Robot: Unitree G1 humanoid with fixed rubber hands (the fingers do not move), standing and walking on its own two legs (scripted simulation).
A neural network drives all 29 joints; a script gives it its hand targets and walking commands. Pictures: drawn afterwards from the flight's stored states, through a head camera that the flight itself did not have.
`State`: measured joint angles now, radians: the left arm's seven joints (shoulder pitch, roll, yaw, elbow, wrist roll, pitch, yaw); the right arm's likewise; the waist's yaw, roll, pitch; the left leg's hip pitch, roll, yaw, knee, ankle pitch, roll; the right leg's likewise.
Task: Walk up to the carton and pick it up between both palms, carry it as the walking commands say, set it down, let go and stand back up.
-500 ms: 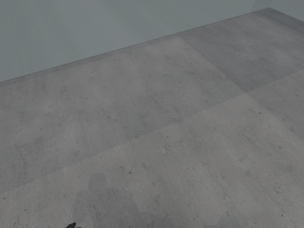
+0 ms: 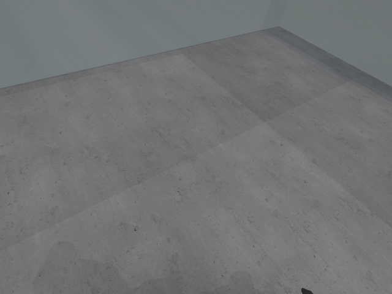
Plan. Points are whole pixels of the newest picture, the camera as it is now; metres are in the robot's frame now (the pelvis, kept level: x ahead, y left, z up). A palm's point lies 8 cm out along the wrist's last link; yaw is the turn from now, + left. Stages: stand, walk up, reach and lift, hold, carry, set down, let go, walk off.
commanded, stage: walk up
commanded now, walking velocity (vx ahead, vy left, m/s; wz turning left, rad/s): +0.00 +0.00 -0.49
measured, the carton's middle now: out of the picture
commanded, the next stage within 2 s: none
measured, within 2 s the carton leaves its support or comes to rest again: neither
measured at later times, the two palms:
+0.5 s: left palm (112, 287) +0.18 +0.18 -0.11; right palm out of the picture -0.10 -0.27 -0.14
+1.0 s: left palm out of the picture +0.08 +0.24 -0.14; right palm out of the picture -0.03 -0.28 -0.10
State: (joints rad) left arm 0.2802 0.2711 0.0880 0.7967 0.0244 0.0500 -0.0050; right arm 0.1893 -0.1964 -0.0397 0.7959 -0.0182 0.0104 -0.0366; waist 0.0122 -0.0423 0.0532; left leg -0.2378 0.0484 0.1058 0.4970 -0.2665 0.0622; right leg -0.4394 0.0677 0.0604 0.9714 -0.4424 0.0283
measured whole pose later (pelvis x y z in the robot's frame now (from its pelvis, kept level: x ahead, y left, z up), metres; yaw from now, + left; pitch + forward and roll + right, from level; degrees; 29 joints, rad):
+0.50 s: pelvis -0.04 -0.01 -0.01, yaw -17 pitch +1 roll +0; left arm 0.10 0.23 0.05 0.76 0.01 0.06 -0.04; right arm 0.31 -0.25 -0.09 0.84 -0.02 0.00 -0.02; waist -0.05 0.02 0.07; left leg -0.29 0.15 0.39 0.58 -0.28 0.04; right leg -0.24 -0.03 -0.09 0.57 -0.37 0.03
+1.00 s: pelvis -0.06 +0.01 -0.01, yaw -28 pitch +2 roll -2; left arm 0.30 0.27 0.08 0.87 0.03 0.02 0.00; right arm 0.12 -0.22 -0.04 0.74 0.01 0.02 -0.03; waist 0.06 -0.01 0.06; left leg -0.28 0.03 0.04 0.56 -0.33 -0.05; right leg -0.30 0.08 0.05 0.46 -0.20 -0.02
